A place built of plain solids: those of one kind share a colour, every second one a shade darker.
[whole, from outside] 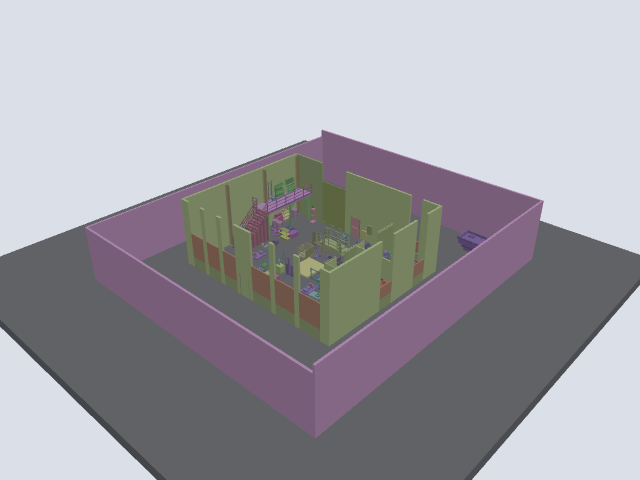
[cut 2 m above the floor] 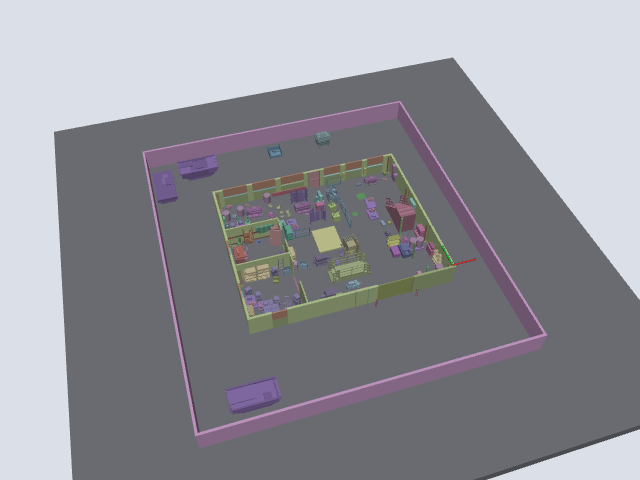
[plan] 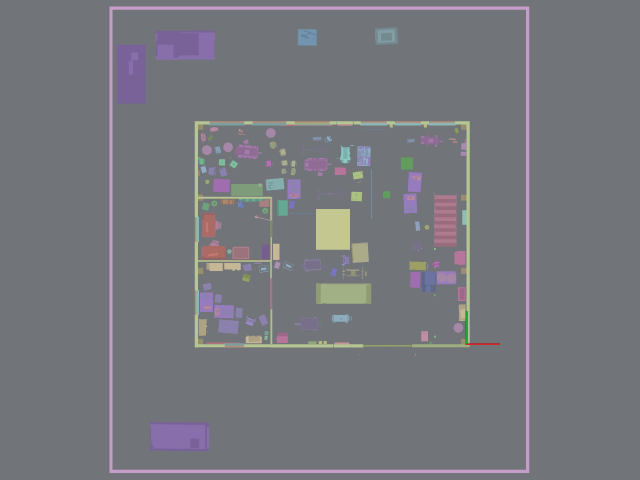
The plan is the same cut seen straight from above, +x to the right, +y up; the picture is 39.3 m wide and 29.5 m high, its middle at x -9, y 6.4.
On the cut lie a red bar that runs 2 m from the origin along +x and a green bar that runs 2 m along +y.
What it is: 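A firm's repair and maintenance workshop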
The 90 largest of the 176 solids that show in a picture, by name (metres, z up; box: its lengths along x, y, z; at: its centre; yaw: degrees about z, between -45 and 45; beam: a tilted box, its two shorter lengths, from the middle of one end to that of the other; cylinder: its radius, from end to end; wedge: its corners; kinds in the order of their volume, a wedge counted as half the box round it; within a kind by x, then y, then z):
{
 "yard_bound_1": {"box": [0.2, 28.67, 5.9], "at": [-21.84, 6.42, 2.9]},
 "yard_bound_2": {"box": [25.81, 0.2, 5.9], "at": [-9.04, -7.81, 2.9]},
 "yard_bound_3": {"box": [25.81, 0.2, 5.2], "at": [-9.04, 20.66, 2.55]},
 "yard_bound_4": {"box": [0.2, 28.67, 5.2], "at": [3.76, 6.42, 2.55]},
 "wall_1": {"box": [0.2, 2.01, 6.45], "at": [-16.6, 0.8, 3.17]},
 "wall_2": {"box": [0.2, 1.51, 0.95], "at": [-16.6, 2.55, 0.42]},
 "wall_3": {"box": [0.2, 1.81, 6.45], "at": [-16.6, 4.2, 3.17]},
 "wall_4": {"box": [0.2, 1.21, 6.45], "at": [-16.6, 5.7, 3.17]},
 "wall_5": {"box": [0.2, 1.51, 1.15], "at": [-16.6, 7.05, 0.53]},
 "wall_6": {"box": [0.2, 1.21, 6.45], "at": [-16.6, 8.4, 3.17]},
 "wall_7": {"box": [0.2, 4.7, 6.45], "at": [-16.6, 11.35, 3.17]},
 "wall_8": {"box": [0.91, 0.2, 6.45], "at": [-16.25, 13.6, 3.17]},
 "wall_9": {"box": [1.86, 0.2, 6.45], "at": [-15.78, -0.1, 3.17]},
 "wall_10": {"box": [2.16, 0.2, 1.15], "at": [-14.72, 13.6, 0.53]},
 "wall_11": {"box": [1.21, 0.2, 1.15], "at": [-14.25, -0.1, 0.53]},
 "wall_12": {"box": [4.5, 0.06, 3.05], "at": [-14.25, 5.07, 1.48]},
 "wall_13": {"box": [4.5, 0.06, 3.05], "at": [-14.25, 5.13, 1.48]},
 "wall_14": {"box": [4.5, 0.06, 3.05], "at": [-14.25, 8.97, 1.48]},
 "wall_15": {"box": [4.5, 0.06, 3.17], "at": [-14.25, 9.03, 1.53]},
 "wall_16": {"box": [0.51, 0.2, 6.45], "at": [-13.4, 13.6, 3.17]},
 "wall_17": {"box": [1.66, 0.2, 6.45], "at": [-12.82, -0.1, 3.17]},
 "wall_18": {"box": [2.11, 0.2, 1.15], "at": [-12.1, 13.6, 0.53]},
 "wall_19": {"box": [0.06, 2.15, 3.05], "at": [-12.03, 1.07, 1.48]},
 "wall_20": {"box": [0.06, 1.05, 3.05], "at": [-12.03, 4.58, 1.48]},
 "wall_21": {"box": [0.06, 1.46, 3.05], "at": [-12.03, 5.83, 1.48]},
 "wall_22": {"box": [0.06, 1.35, 3.05], "at": [-12.03, 8.32, 1.48]},
 "wall_23": {"box": [0.51, 0.2, 6.45], "at": [-10.8, 13.6, 3.17]},
 "wall_24": {"box": [2.16, 0.2, 1.15], "at": [-9.47, 13.6, 0.53]},
 "wall_25": {"box": [5.66, 0.2, 6.45], "at": [-9.18, -0.1, 3.17]},
 "wall_26": {"box": [1.91, 0.2, 6.45], "at": [-7.45, 13.6, 3.17]},
 "wall_27": {"box": [1.61, 0.2, 1.15], "at": [-5.7, 13.6, 0.53]},
 "wall_28": {"box": [0.51, 0.2, 6.45], "at": [-4.65, 13.6, 3.17]},
 "wall_29": {"box": [1.61, 0.2, 1.15], "at": [-3.6, 13.6, 0.53]},
 "wall_30": {"box": [0.51, 0.2, 6.45], "at": [-2.55, 13.6, 3.17]},
 "wall_31": {"box": [3.56, 0.2, 6.45], "at": [-1.57, -0.1, 3.17]},
 "wall_32": {"box": [1.61, 0.2, 1.15], "at": [-1.5, 13.6, 0.53]},
 "wall_33": {"box": [0.91, 0.2, 6.45], "at": [-0.25, 13.6, 3.17]},
 "wall_34": {"box": [0.2, 13.9, 6.45], "at": [0.1, 6.75, 3.17]},
 "beyond_skip_1": {"box": [1.76, 3.61, 0.32], "at": [-20.6, 16.6, 1.08], "yaw": 0.1},
 "beyond_skip_2": {"box": [1.9, 1.17, 0.1], "at": [-18.43, -5.41, 1.09], "yaw": -0.7},
 "beyond_skip_3": {"box": [2.45, 1.64, 0.49], "at": [-17.71, 18.37, 0.8], "yaw": 0.4},
 "beyond_skip_4": {"box": [3.31, 1.64, 0.44], "at": [-17.64, -5.68, 0.82], "yaw": -0.7},
 "beyond_skip_5": {"box": [0.79, 1.69, 0.51], "at": [-16.06, 18.38, 0.91], "yaw": 0.4},
 "stair_1": {"box": [1.39, 0.25, 2.71], "at": [-1.3, 6.1, 1.3]},
 "stair_2": {"box": [1.39, 0.25, 2.52], "at": [-1.3, 6.33, 1.21]},
 "stair_3": {"box": [1.39, 0.25, 2.33], "at": [-1.3, 6.55, 1.11]},
 "stair_4": {"box": [1.39, 0.25, 2.14], "at": [-1.3, 6.78, 1.02]},
 "stair_5": {"box": [1.39, 0.25, 1.95], "at": [-1.3, 7.0, 0.93]},
 "stair_6": {"box": [1.39, 0.25, 1.76], "at": [-1.3, 7.23, 0.83]},
 "stair_7": {"box": [1.39, 0.25, 1.57], "at": [-1.3, 7.45, 0.73]},
 "stair_8": {"box": [1.39, 0.25, 1.38], "at": [-1.3, 7.68, 0.64]},
 "stair_9": {"box": [1.39, 0.25, 1.19], "at": [-1.3, 7.9, 0.55]},
 "stair_10": {"box": [1.39, 0.25, 1.0], "at": [-1.3, 8.13, 0.45]},
 "stair_11": {"box": [1.39, 0.25, 0.81], "at": [-1.3, 8.35, 0.35]},
 "stair_12": {"box": [1.39, 0.25, 0.62], "at": [-1.3, 8.57, 0.26]},
 "window_pane_1": {"box": [0.1, 1.5, 1.31], "at": [-16.65, 2.55, 1.54]},
 "window_pane_2": {"box": [2.15, 0.1, 2.31], "at": [-14.72, 13.65, 2.24]},
 "window_pane_3": {"box": [2.1, 0.1, 2.31], "at": [-12.1, 13.65, 2.24]},
 "window_pane_4": {"box": [2.15, 0.1, 2.31], "at": [-9.47, 13.65, 2.24]},
 "window_pane_5": {"box": [1.6, 0.1, 2.31], "at": [-5.7, 13.65, 2.24]},
 "window_pane_6": {"box": [1.6, 0.1, 2.31], "at": [-3.6, 13.65, 2.24]},
 "window_pane_7": {"box": [1.6, 0.1, 2.31], "at": [-1.5, 13.65, 2.24]},
 "raised_floor_steel_grating_1": {"box": [2.0, 6.0, 0.2], "at": [-1.0, 3.0, 2.75]},
 "staging_1": {"box": [2.2, 1.25, 0.56], "at": [-7.55, 3.1, 0.23]},
 "drum_1": {"cylinder": 0.3, "from": [-15.95, 11.93, 0.0], "to": [-15.95, 11.93, 0.87]},
 "drum_2": {"cylinder": 0.3, "from": [-14.65, 12.1, 0.0], "to": [-14.65, 12.1, 0.87]},
 "drum_3": {"cylinder": 0.3, "from": [-12.03, 12.97, 0.0], "to": [-12.03, 12.97, 0.87]},
 "drum_4": {"cylinder": 0.3, "from": [-1.52, 4.1, 0.14], "to": [-1.52, 4.1, 1.01]},
 "drum_5": {"cylinder": 0.3, "from": [-0.93, 4.05, 0.14], "to": [-0.93, 4.05, 1.01]},
 "drum_6": {"cylinder": 0.3, "from": [-0.5, 1.0, 0.0], "to": [-0.5, 1.0, 0.87]},
 "raised_slab_1": {"box": [2.1, 2.5, 0.2], "at": [-8.2, 7.05, 0.05]},
 "crate_1": {"box": [1.0, 0.8, 0.95], "at": [-15.05, 9.75, 0.42], "yaw": -3.0},
 "crate_2": {"box": [0.6, 0.96, 0.5], "at": [-3.15, 3.95, 0.2], "yaw": -1.7},
 "plan_chest_small_1": {"box": [1.02, 0.73, 0.38], "at": [-13.86, 5.59, 0.67]},
 "plan_chest_small_2": {"box": [0.92, 0.64, 0.93], "at": [-13.86, 5.6, 0.41]},
 "roller_shutter_1": {"box": [2.86, 0.06, 4.55], "at": [-4.85, -0.12, 2.23]},
 "roll_cab_1": {"box": [0.68, 0.46, 0.69], "at": [-7.75, 10.63, 0.45], "yaw": 0.6},
 "roll_cab_2": {"box": [0.46, 0.85, 0.74], "at": [-0.29, 3.08, 0.48]},
 "roll_cab_3": {"box": [0.46, 0.85, 0.74], "at": [-0.29, 5.31, 0.48]},
 "gearbox_1": {"box": [1.0, 0.63, 0.7], "at": [-9.67, 1.25, 0.43], "yaw": -1.5},
 "gearbox_2": {"box": [0.9, 0.53, 0.72], "at": [-9.45, 4.87, 0.44], "yaw": 2.9},
 "big_motor_1": {"box": [1.32, 0.5, 0.43], "at": [-13.53, 11.84, 0.46], "yaw": -5.4},
 "big_motor_2": {"box": [1.31, 0.48, 0.48], "at": [-9.26, 11.04, 0.46], "yaw": 0.9},
 "pallet_1": {"box": [0.8, 1.2, 0.19], "at": [-6.3, 11.55, 0.05], "yaw": -1.6},
 "pallet_2": {"box": [0.8, 1.2, 0.19], "at": [-3.45, 8.65, 0.05], "yaw": 2.7},
 "pallet_3": {"box": [0.8, 1.2, 0.19], "at": [-3.17, 9.95, 0.05], "yaw": -3.3},
 "cupboard_steel_low_1": {"box": [0.45, 0.92, 1.05], "at": [-12.35, 5.67, 0.47]},
 "filing_tall_1": {"box": [0.62, 0.47, 1.37], "at": [-12.42, 8.68, 0.64]},
 "stillage_1": {"box": [1.0, 1.2, 0.22], "at": [-6.53, 5.63, 0.06], "yaw": 3.9},
 "offcuts_bin_1": {"box": [0.65, 0.56, 0.7], "at": [-6.75, 9.07, 0.3], "yaw": -2.7}
}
